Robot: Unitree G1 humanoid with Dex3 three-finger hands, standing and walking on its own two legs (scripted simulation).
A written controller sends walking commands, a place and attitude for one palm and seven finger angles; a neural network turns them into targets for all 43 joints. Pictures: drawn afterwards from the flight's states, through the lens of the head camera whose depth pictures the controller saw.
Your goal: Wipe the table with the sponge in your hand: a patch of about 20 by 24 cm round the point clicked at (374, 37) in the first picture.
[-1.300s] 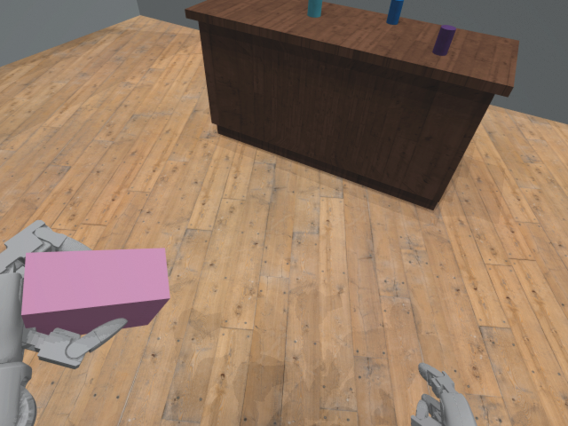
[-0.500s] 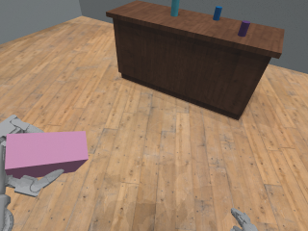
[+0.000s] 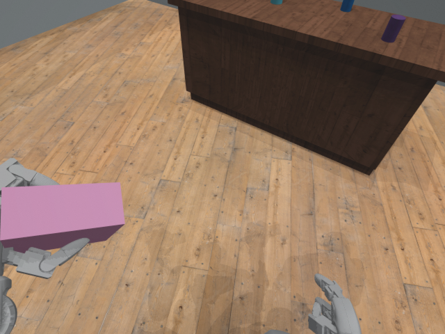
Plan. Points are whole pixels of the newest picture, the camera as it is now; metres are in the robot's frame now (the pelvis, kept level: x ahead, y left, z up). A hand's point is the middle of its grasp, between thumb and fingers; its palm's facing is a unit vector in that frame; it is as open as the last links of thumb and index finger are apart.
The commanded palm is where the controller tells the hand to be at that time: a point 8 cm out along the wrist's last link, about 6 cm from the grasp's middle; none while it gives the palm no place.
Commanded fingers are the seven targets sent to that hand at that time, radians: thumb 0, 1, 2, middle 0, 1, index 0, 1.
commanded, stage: walk to a spot facing it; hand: left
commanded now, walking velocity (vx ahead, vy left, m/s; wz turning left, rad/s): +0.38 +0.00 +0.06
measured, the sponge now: (81, 217) +0.23 +0.21 +0.15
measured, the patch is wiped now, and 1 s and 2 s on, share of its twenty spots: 0.00 0.00 0.00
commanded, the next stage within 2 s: none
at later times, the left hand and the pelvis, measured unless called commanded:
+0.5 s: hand (119, 140) +0.36 +0.19 +0.18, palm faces +0.43 -0.78 -0.46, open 9.9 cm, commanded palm +0.30 +0.23 +0.18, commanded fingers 0.00 0.10 1.30 -1.20 -1.60 -1.20 -1.60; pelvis +0.16 -0.06 +0.01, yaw +4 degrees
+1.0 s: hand (149, 91) +0.50 +0.18 +0.17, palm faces +0.53 -0.71 -0.46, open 9.9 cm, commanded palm +0.44 +0.21 +0.18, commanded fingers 0.00 0.10 1.30 -1.20 -1.60 -1.20 -1.60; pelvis +0.32 -0.09 -0.01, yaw +8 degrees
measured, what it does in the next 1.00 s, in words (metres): walks ahead: right foot, then left foot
